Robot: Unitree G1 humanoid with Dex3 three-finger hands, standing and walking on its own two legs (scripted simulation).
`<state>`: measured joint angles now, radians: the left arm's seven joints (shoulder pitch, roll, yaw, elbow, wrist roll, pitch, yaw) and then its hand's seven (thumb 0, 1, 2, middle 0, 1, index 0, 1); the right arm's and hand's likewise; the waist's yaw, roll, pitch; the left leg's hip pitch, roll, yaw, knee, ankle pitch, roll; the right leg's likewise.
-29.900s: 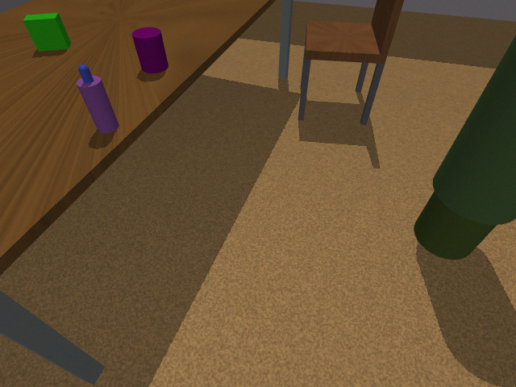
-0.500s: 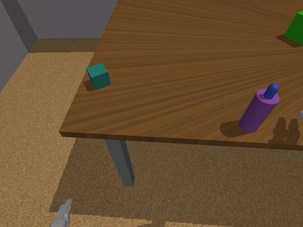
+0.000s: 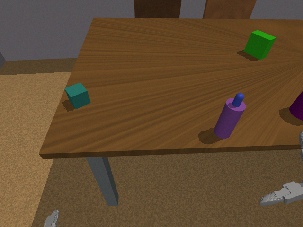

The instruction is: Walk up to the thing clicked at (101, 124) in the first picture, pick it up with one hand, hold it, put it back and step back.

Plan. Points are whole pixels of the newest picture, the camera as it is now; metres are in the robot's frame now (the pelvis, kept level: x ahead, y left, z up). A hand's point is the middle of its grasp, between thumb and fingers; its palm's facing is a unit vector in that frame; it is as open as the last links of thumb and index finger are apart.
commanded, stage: sink last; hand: right
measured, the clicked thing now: (230, 115) +0.43 -0.25 +0.06
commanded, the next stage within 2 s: home in 0.56 s
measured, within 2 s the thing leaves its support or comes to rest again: neither
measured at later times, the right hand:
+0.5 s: hand out of the picture +0.15 -0.26 +0.15, palm faces +0.43 +0.77 -0.47, open 17.5 cm
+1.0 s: hand (258, 214) +0.16 -0.22 +0.04, palm faces +0.25 +0.92 -0.31, open 17.4 cm
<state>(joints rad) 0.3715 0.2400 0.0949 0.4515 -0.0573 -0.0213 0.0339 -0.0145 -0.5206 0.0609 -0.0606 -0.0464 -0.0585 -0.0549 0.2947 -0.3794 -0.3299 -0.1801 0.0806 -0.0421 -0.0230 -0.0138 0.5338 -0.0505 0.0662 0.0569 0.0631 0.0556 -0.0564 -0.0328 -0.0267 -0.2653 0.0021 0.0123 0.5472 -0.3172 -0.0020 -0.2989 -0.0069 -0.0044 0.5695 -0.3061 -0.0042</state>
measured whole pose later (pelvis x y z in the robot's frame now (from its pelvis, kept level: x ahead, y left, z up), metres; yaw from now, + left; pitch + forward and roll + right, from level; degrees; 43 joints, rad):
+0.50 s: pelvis -0.03 +0.02 +0.00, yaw -2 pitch -3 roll -1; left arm 0.31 0.22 0.16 0.57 -0.01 -0.07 0.08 -0.02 -0.50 0.04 -0.06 -0.05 -0.06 -0.05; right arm 0.45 -0.38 -0.38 -0.26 0.07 -0.21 -0.04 -0.01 0.56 -0.05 0.06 0.06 0.06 0.06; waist -0.06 -0.05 0.03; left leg -0.22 0.00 0.04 0.55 -0.29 0.03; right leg -0.23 0.00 0.03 0.50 -0.23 0.02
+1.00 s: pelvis -0.02 +0.01 +0.01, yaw -1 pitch -2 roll -1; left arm 0.21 0.15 0.03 0.61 -0.01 -0.12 0.03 -0.01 0.17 0.51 -0.14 -0.19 -0.14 -0.19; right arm 0.47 -0.24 -0.18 0.01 0.04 -0.25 0.00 -0.01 0.53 -0.06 0.06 0.06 0.06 0.06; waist -0.04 -0.02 0.06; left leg -0.17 0.02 0.02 0.46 -0.26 0.00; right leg -0.19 0.01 0.01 0.43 -0.21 0.00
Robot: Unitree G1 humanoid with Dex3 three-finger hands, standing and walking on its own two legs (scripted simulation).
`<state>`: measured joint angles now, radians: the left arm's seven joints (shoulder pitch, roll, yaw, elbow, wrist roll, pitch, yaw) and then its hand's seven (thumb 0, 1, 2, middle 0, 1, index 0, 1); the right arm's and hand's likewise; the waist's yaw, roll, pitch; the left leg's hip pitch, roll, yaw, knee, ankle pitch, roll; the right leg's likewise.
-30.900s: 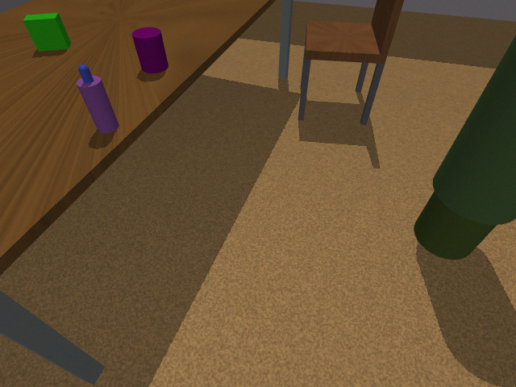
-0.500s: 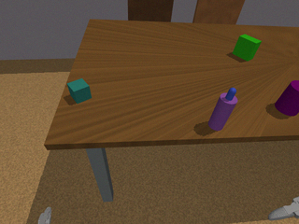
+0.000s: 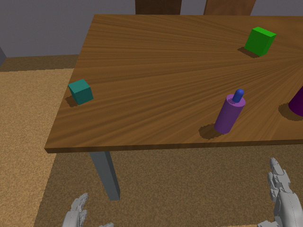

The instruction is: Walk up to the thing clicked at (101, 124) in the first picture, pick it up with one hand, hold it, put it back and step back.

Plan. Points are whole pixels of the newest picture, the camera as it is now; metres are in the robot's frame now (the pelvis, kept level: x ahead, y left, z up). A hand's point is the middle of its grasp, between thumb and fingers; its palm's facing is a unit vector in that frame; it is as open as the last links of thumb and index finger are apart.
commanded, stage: home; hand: right
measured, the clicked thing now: (230, 110) +0.45 -0.25 +0.05
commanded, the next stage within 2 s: none
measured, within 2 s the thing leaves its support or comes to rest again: neither
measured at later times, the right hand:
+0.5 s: hand (216, 215) +0.19 -0.18 -0.11, palm faces +0.08 +0.97 -0.23, open 17.4 cm
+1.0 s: hand out of the picture +0.13 -0.24 -0.13, palm faces -0.07 +0.92 -0.39, open 17.3 cm
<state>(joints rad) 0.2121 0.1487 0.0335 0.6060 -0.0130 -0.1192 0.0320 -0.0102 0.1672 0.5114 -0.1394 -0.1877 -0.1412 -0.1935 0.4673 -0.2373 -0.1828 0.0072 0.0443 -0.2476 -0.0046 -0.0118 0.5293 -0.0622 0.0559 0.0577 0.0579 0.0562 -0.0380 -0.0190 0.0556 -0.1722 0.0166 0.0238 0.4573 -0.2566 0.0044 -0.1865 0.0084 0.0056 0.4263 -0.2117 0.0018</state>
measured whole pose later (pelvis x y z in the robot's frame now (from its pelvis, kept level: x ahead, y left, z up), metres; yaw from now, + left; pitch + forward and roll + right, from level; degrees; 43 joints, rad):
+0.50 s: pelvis +0.02 +0.00 +0.00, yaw +1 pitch +1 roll +0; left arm 0.21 0.20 -0.01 0.67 0.00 -0.04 0.05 0.00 0.90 0.89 -0.20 -0.30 -0.21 -0.30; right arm 0.23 -0.18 -0.02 0.57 0.01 -0.10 -0.08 -0.01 0.52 -0.06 0.06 0.06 0.06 0.05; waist 0.00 0.00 0.03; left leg -0.22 0.00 0.01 0.49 -0.30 0.01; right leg -0.24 -0.01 0.00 0.49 -0.27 0.00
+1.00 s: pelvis +0.02 +0.00 +0.00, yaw +2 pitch -1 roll +0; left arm 0.19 0.34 0.02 0.87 0.04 0.01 -0.01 0.00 0.90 0.90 -0.20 -0.30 -0.21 -0.30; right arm 0.21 -0.35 0.00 0.88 -0.03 -0.04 -0.01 -0.01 0.51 -0.06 0.06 0.06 0.06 0.06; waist 0.01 -0.02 0.00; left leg -0.16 0.00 0.00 0.48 -0.29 0.01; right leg -0.18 -0.01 -0.02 0.47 -0.27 0.01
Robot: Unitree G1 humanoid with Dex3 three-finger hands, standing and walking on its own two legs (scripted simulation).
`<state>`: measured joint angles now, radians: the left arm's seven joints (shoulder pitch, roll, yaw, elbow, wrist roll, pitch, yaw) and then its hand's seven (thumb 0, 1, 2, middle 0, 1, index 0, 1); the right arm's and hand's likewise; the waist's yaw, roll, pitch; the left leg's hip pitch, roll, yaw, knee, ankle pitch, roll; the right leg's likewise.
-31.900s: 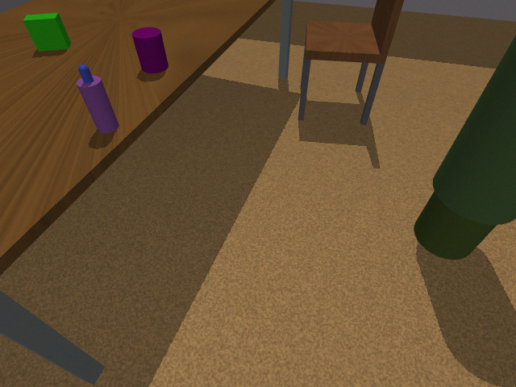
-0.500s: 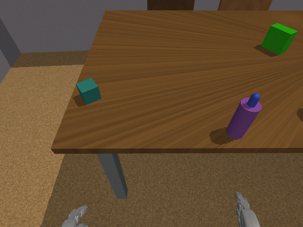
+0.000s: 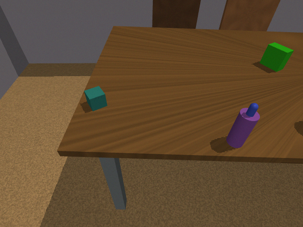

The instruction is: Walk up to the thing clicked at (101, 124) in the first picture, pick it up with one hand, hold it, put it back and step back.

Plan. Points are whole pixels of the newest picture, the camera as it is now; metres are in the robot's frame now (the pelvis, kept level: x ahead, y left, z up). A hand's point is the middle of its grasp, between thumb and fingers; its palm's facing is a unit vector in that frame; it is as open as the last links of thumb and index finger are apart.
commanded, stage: home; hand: right
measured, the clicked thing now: (243, 124) +0.42 -0.26 +0.06
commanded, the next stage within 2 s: stand in 1.54 s
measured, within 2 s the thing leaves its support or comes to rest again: neither
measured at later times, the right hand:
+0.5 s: hand out of the picture +0.02 -0.26 -0.15, palm faces -0.08 +0.93 -0.35, open 17.3 cm
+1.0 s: hand out of the picture +0.06 -0.26 -0.15, palm faces -0.07 +0.93 -0.36, open 17.3 cm
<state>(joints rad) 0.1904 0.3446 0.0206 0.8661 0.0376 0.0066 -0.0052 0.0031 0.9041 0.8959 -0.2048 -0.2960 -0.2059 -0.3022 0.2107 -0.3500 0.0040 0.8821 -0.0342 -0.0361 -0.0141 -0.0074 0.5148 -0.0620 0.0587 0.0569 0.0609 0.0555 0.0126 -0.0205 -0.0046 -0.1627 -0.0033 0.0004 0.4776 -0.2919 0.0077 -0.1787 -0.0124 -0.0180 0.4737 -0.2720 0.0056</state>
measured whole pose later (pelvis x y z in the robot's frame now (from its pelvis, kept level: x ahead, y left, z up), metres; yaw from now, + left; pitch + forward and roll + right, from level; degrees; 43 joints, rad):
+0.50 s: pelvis -0.03 -0.01 +0.01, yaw +0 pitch -3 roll +0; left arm 0.18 0.36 -0.01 1.11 0.03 0.00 -0.02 0.00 0.90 0.90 -0.21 -0.30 -0.21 -0.30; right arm 0.18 -0.36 0.03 1.11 -0.02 -0.01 0.01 0.00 0.50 -0.07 0.06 0.06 0.06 0.06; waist 0.01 0.00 0.03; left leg -0.13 0.01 -0.01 0.36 -0.18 -0.01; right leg -0.13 0.00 -0.03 0.34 -0.16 -0.01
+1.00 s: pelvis -0.01 -0.01 +0.01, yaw +1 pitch -2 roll +0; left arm 0.12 0.34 -0.01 1.13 0.02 0.00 -0.01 0.00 0.90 0.90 -0.21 -0.30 -0.21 -0.30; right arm 0.13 -0.36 0.04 1.12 -0.02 -0.02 -0.01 0.00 0.50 -0.07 0.06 0.06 0.06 0.06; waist 0.01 0.00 0.03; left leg -0.10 0.01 -0.02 0.33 -0.19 -0.01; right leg -0.10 0.00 -0.04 0.31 -0.17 -0.01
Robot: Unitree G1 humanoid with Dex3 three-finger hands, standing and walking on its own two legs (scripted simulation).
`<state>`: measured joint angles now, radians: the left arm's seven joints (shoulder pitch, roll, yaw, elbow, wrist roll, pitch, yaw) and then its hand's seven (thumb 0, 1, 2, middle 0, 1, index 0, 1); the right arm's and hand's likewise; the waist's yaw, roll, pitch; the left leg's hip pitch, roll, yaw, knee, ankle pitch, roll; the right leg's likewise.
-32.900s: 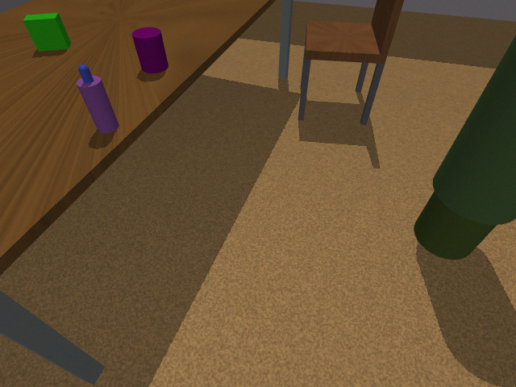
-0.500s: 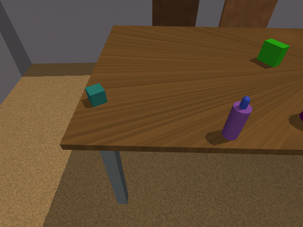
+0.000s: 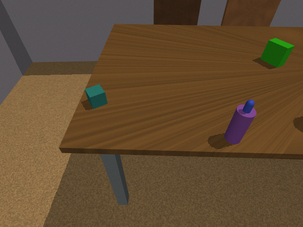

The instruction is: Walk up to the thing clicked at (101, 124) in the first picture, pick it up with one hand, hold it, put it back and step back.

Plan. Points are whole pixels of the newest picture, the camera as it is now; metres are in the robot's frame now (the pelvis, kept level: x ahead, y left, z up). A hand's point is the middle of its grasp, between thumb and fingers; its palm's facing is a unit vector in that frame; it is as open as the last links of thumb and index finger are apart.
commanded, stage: home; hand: right
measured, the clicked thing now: (241, 121) +0.44 -0.26 +0.05
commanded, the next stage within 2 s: stand in 0.54 s
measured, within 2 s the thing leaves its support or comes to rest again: neither
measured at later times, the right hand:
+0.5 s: hand out of the picture +0.07 -0.25 -0.16, palm faces -0.06 +0.93 -0.36, open 17.4 cm
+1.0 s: hand out of the picture +0.08 -0.25 -0.16, palm faces -0.06 +0.93 -0.35, open 11.4 cm
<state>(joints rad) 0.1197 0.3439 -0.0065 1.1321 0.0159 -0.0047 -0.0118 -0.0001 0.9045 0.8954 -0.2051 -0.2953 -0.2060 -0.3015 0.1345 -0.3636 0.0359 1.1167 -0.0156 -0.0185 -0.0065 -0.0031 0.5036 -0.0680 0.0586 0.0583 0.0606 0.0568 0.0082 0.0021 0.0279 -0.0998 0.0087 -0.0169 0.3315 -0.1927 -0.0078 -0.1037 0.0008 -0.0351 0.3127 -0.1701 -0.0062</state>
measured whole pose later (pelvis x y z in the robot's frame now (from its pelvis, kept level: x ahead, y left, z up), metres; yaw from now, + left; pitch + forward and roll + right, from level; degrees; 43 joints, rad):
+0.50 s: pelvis +0.00 +0.00 +0.00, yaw +0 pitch -2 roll +0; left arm 0.12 0.35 0.00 1.14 0.02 0.00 -0.01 0.00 0.90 0.90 -0.21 -0.30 -0.21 -0.30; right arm 0.13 -0.36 0.03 1.13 -0.02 -0.01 -0.01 0.00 0.52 -0.06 0.06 0.05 0.06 0.05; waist 0.01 0.00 0.04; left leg -0.09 0.00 -0.02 0.31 -0.19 0.00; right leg -0.09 0.00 -0.03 0.29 -0.17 0.00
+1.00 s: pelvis +0.01 +0.01 +0.00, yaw +0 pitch -2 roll +0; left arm 0.12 0.35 0.00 1.13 0.01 0.00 -0.01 0.00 0.91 0.90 -0.20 -0.30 -0.21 -0.30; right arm 0.13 -0.35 0.02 1.13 -0.02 -0.02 0.00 0.00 -0.25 -0.71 0.19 0.28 0.19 0.28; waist 0.01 0.00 0.04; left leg -0.08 0.00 -0.01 0.30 -0.19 0.00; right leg -0.09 -0.01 -0.03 0.30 -0.17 0.01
